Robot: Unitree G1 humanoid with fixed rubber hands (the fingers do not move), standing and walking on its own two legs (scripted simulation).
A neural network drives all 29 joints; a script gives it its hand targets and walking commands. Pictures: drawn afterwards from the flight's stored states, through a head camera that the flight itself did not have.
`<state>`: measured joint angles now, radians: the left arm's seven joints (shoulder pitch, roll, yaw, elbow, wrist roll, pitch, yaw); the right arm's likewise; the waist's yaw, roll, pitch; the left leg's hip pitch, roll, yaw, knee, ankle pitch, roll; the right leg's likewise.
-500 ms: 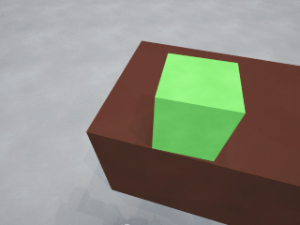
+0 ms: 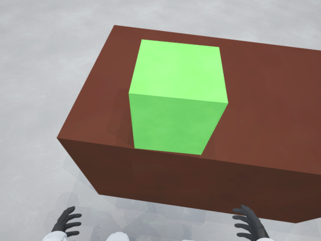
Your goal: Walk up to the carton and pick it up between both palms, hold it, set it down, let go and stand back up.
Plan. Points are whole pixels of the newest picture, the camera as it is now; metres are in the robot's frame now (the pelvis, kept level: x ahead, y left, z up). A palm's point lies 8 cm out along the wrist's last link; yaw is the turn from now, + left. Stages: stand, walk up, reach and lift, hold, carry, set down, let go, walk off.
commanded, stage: reach and lift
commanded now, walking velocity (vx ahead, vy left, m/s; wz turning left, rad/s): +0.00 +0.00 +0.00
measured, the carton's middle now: (173, 101) +0.48 +0.00 +0.03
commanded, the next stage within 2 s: none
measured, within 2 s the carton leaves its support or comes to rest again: neither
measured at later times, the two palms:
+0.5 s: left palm (58, 215) +0.18 +0.26 -0.06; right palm (248, 218) +0.20 -0.19 -0.05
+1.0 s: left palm (60, 205) +0.19 +0.25 -0.02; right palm (248, 213) +0.20 -0.18 -0.02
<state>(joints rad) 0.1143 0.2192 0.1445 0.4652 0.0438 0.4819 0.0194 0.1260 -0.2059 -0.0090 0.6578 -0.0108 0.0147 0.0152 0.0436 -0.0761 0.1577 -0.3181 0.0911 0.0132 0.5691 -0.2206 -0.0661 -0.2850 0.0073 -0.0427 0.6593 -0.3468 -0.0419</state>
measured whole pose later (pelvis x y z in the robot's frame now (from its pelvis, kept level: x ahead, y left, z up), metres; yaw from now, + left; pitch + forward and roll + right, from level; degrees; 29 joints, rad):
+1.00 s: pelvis +0.04 +0.03 +0.02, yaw -1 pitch -5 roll +0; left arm 0.34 0.15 -0.01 0.35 -0.07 -0.05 0.05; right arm 0.30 -0.18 0.00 0.53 0.11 -0.27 0.04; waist 0.04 -0.01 0.02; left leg -0.07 0.07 0.06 0.33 -0.18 -0.05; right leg 0.00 -0.01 -0.01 0.33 -0.25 0.00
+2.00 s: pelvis +0.05 +0.03 +0.02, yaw -2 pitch -2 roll +0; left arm 0.05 0.17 0.09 0.00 -0.13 0.27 0.03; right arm 0.05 -0.26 0.06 0.17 0.29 -0.01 -0.08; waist 0.03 -0.02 0.04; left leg -0.08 0.08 0.07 0.28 -0.15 -0.06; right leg -0.04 0.00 0.01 0.31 -0.22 -0.01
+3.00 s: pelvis +0.01 +0.03 +0.02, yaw -2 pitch +6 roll +0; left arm -0.78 0.37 0.11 0.40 -0.24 0.63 0.08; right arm -0.81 -0.43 0.07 0.63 0.46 0.34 -0.07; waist 0.01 -0.01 -0.05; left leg -0.34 0.09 0.05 0.35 -0.11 -0.05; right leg -0.29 0.01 -0.01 0.37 -0.18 -0.01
